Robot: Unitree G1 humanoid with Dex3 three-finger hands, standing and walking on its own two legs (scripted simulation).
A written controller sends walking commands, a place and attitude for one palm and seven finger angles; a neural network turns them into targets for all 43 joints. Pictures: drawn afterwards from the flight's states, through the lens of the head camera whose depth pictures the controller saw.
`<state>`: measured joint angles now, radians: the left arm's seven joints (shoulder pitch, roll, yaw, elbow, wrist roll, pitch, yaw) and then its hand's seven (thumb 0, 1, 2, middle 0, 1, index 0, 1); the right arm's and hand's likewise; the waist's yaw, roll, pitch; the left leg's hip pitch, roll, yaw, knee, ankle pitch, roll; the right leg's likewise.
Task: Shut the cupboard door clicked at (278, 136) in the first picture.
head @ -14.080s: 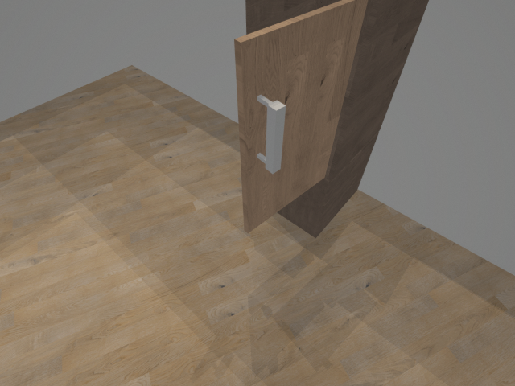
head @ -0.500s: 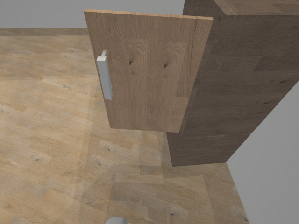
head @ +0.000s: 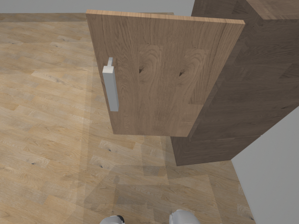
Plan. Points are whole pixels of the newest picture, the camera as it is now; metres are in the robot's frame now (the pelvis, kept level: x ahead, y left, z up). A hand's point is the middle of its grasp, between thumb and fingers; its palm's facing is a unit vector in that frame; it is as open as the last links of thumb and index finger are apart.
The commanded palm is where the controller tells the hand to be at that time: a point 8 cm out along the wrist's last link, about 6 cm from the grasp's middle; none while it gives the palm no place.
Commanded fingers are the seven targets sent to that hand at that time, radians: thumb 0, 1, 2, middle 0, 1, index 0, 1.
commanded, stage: come to a stop and stand still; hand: left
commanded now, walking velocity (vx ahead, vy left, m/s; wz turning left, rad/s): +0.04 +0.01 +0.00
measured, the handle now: (112, 86) +0.48 +0.16 +0.04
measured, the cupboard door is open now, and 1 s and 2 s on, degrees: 82 82 82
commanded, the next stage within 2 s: look again from close up in 0.56 s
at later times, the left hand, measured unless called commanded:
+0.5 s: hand out of the picture +0.04 +0.11 -0.18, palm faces +0.09 -0.98 -0.18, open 7.2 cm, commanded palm none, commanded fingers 0.00 0.90 0.90 -0.20 -0.30 -0.20 -0.30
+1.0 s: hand out of the picture -0.01 +0.10 -0.17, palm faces +0.04 -0.98 -0.20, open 7.3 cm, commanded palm none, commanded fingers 0.00 0.90 0.90 -0.20 -0.30 -0.20 -0.30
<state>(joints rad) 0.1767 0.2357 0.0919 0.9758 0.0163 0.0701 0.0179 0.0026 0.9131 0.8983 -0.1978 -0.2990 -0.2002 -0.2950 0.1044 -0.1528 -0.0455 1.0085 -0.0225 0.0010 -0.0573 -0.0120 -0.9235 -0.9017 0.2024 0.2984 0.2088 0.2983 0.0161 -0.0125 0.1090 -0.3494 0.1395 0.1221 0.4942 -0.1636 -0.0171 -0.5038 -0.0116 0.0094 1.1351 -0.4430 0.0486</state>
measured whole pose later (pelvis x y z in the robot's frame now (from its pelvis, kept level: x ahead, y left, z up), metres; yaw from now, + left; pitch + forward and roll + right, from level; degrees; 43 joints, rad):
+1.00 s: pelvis -0.01 -0.07 +0.00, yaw +1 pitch -1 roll +0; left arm 0.31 0.14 -0.03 1.10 0.01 -0.02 0.03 0.00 0.91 0.90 -0.20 -0.30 -0.20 -0.30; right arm 0.27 -0.18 0.02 1.07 -0.01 -0.01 -0.02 0.01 -0.94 -0.90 0.20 0.30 0.20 0.30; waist 0.00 0.02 0.02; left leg -0.16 -0.01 0.08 0.47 -0.29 0.03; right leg -0.18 -0.03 -0.06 0.49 -0.29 0.00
